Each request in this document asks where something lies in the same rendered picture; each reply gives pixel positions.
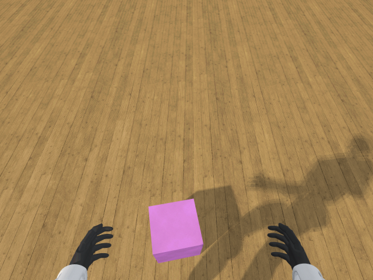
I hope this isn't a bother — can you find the right robot forearm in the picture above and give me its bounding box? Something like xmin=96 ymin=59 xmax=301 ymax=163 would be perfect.
xmin=292 ymin=264 xmax=325 ymax=280

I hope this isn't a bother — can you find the left robot hand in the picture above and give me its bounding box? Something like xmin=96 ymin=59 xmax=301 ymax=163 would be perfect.
xmin=69 ymin=223 xmax=113 ymax=270

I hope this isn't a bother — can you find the carton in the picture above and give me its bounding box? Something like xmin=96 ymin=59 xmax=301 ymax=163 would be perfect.
xmin=149 ymin=199 xmax=203 ymax=263

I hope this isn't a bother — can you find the left robot forearm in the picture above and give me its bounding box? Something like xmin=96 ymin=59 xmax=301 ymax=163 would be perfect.
xmin=55 ymin=264 xmax=87 ymax=280

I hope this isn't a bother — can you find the right robot hand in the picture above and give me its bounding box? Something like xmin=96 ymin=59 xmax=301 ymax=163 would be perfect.
xmin=268 ymin=223 xmax=311 ymax=270

